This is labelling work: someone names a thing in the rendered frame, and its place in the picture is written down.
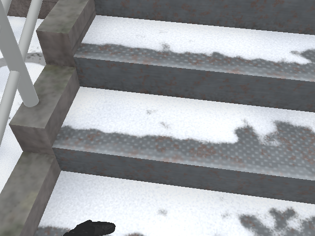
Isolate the left robot hand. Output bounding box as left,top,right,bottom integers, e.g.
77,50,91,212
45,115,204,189
63,219,116,236

